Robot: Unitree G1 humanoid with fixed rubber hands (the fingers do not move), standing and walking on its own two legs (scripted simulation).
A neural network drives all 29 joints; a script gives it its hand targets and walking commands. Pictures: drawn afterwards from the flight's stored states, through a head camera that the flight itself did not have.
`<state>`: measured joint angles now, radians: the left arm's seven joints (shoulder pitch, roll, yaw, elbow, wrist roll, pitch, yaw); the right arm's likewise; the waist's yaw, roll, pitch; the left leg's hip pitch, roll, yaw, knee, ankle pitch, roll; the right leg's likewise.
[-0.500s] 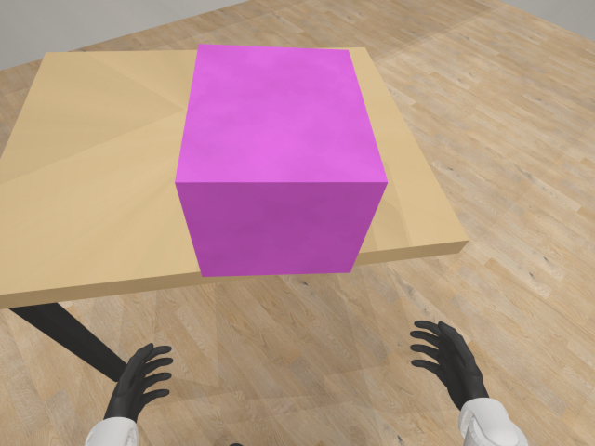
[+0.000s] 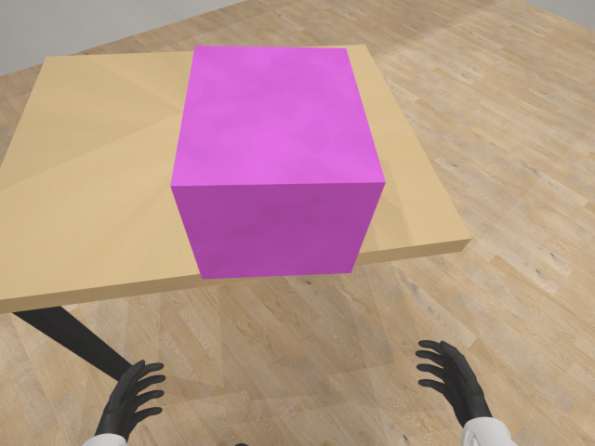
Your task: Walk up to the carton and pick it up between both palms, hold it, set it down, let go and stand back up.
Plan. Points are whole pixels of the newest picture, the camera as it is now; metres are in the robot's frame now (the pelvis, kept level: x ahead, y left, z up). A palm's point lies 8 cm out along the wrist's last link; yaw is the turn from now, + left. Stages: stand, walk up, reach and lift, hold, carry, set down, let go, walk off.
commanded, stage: set down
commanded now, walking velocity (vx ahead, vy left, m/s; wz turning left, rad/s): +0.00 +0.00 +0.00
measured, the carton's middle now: (275, 162) +0.55 +0.04 +0.03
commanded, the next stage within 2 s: let go in 0.26 s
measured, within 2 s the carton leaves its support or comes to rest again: neither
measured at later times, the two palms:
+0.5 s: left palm (126, 426) +0.18 +0.23 -0.09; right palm (468, 422) +0.17 -0.22 -0.07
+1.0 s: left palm out of the picture +0.14 +0.25 -0.11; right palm out of the picture +0.14 -0.23 -0.10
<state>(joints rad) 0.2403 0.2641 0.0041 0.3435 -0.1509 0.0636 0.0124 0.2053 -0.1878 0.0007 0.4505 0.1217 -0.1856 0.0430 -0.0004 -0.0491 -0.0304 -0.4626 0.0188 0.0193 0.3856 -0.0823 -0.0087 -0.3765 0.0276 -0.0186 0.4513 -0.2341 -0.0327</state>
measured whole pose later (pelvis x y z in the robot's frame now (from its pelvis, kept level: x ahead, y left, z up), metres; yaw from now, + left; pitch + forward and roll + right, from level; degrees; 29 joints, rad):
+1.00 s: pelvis +0.01 +0.00 +0.00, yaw +0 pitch +10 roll +0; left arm 0.20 0.26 0.02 0.71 -0.04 0.01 0.00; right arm 0.21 -0.19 0.00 0.74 -0.05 -0.06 0.03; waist 0.00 -0.04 -0.12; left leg -0.46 0.02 0.02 0.41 -0.11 -0.01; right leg -0.37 0.03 -0.02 0.45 -0.25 -0.03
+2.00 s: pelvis -0.03 +0.02 +0.00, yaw +0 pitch +6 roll -1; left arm 0.39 0.26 0.05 0.96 -0.04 -0.05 0.00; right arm 0.25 -0.19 0.00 0.92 -0.05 -0.04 0.03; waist 0.00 0.00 -0.23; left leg -0.46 0.02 0.02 0.42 -0.06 0.02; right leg -0.36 0.03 -0.02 0.45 -0.20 -0.02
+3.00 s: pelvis -0.03 +0.02 +0.00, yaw +0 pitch +6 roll -1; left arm 0.40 0.26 0.05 0.98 -0.04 -0.04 0.00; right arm 0.25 -0.19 0.00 0.92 -0.05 -0.04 0.02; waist 0.00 0.00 -0.23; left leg -0.46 0.02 0.02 0.42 -0.06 0.02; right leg -0.36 0.03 -0.02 0.45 -0.20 -0.02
